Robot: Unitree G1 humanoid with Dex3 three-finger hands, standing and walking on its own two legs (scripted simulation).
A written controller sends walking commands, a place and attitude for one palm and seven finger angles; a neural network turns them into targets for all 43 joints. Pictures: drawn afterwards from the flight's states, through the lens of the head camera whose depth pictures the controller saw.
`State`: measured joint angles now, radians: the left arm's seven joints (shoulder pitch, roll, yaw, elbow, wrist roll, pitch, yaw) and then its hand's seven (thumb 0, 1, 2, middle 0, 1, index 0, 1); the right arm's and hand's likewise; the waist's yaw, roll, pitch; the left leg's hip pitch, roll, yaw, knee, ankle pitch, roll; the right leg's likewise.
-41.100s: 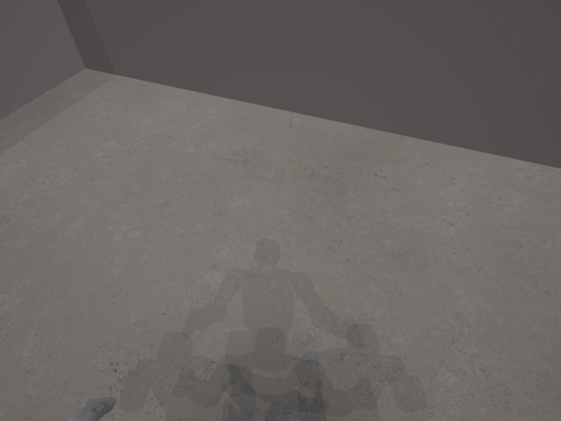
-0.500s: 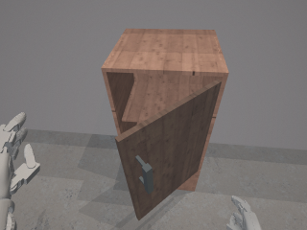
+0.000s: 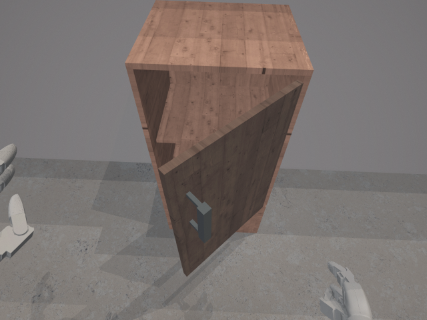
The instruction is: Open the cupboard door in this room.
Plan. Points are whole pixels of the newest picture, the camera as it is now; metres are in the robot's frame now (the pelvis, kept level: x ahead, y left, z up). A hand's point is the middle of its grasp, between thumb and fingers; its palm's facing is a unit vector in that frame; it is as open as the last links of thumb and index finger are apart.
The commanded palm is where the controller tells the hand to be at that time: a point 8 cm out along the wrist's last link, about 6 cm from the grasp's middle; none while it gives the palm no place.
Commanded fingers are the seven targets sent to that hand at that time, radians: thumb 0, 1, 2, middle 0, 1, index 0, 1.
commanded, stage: step back with the hand held close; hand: left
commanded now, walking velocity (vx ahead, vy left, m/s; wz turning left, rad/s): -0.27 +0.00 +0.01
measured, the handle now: (198, 217) +0.33 +0.06 -0.04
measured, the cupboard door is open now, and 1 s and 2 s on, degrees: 45 45 45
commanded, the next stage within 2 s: stop stepping back and stand still in 0.74 s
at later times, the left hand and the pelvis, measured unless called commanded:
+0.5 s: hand out of the picture +0.12 +0.28 +0.16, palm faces +0.45 -0.78 -0.44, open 7.4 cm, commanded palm +0.04 +0.33 +0.17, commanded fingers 0.00 0.90 0.90 -0.20 -0.30 -0.20 -0.30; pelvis -0.09 +0.02 -0.02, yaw +2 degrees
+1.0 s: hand out of the picture +0.03 +0.25 +0.17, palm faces +0.36 -0.80 -0.49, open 7.4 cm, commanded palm -0.03 +0.29 +0.17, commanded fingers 0.00 0.90 0.90 -0.20 -0.30 -0.20 -0.30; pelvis -0.17 -0.01 -0.02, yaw -1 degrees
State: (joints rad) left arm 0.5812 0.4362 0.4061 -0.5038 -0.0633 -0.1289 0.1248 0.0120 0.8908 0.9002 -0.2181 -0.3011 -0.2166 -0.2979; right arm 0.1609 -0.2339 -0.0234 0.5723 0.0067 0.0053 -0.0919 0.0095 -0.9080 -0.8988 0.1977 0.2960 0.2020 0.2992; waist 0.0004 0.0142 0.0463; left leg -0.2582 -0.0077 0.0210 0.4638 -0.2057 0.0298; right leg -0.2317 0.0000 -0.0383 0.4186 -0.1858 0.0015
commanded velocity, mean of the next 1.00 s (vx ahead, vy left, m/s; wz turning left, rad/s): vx -0.23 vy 0.02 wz -0.02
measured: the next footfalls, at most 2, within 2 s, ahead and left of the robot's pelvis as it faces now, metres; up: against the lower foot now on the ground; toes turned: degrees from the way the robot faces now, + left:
right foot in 0.76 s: -0.26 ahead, -0.11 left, +0.00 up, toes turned -1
left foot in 1.12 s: -0.05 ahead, +0.10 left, +0.00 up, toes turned -1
